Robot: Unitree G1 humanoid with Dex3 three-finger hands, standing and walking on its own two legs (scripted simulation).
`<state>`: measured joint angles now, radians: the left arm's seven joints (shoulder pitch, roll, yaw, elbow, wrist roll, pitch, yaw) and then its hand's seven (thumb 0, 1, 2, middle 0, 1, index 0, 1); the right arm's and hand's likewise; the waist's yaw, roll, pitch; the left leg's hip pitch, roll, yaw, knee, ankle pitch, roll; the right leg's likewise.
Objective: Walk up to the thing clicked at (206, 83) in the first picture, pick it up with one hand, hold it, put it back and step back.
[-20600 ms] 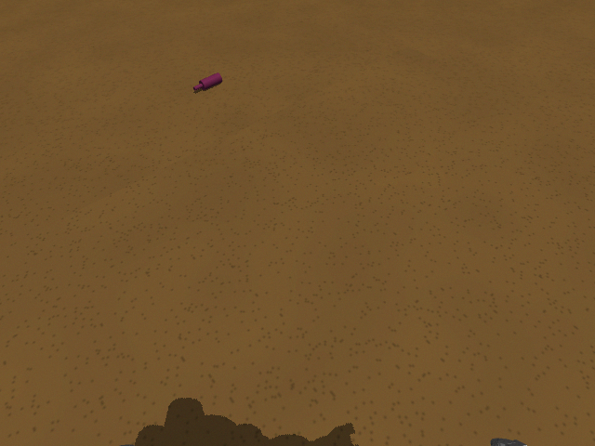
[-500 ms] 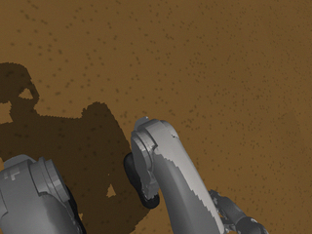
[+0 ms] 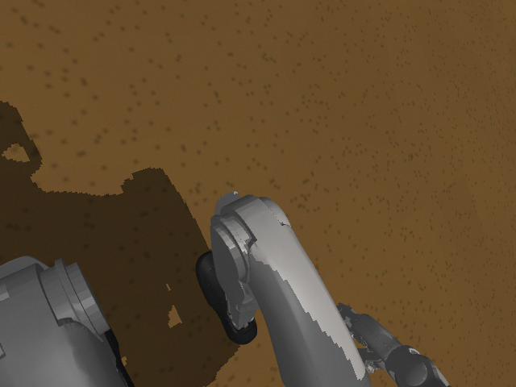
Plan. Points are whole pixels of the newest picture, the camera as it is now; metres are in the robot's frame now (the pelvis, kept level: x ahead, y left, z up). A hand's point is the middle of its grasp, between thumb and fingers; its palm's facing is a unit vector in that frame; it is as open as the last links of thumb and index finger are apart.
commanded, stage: rest palm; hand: left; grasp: from above
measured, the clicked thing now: out of the picture +0.46 +0.38 -0.28
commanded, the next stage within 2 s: close in 0.52 s
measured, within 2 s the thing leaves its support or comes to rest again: neither
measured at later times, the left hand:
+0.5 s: hand out of the picture +0.44 +0.35 -0.25, palm faces -0.42 -0.15 -0.90, open 14.1 cm
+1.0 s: hand out of the picture +0.45 +0.35 -0.24, palm faces -0.41 -0.16 -0.90, open 13.0 cm
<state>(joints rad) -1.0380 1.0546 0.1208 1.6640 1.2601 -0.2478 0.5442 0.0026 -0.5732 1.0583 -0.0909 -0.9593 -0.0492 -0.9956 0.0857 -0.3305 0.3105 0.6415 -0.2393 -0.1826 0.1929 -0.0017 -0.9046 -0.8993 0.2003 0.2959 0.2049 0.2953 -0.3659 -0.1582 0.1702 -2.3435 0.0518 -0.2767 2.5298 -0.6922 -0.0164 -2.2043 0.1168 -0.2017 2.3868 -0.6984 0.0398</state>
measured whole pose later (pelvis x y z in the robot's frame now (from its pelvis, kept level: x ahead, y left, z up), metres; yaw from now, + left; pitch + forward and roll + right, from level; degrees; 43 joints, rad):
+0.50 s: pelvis +0.00 +0.00 +0.00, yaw -1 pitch +26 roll -14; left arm -1.04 1.07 0.11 1.68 1.25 -0.23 0.58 0.00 -0.55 1.08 -0.10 -1.02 -0.06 -1.05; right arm 0.09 -0.34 0.34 0.64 -0.25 -0.21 0.21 0.00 -0.91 -0.90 0.20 0.30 0.20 0.30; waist -0.38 -0.17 0.19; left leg -2.34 0.06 -0.29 2.54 -0.70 -0.01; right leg -2.20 0.13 -0.21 2.38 -0.69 0.05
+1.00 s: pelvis +0.00 +0.00 +0.00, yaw -1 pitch +26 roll -14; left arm -1.06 1.10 0.11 1.69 1.24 -0.24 0.57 0.00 -0.37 0.97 -0.18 -1.00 -0.17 -1.00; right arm 0.09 -0.35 0.36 0.63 -0.25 -0.21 0.20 0.00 -0.90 -0.90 0.20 0.30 0.20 0.30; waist -0.38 -0.18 0.20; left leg -2.33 0.06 -0.29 2.53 -0.69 -0.01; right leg -2.19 0.13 -0.21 2.37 -0.68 0.05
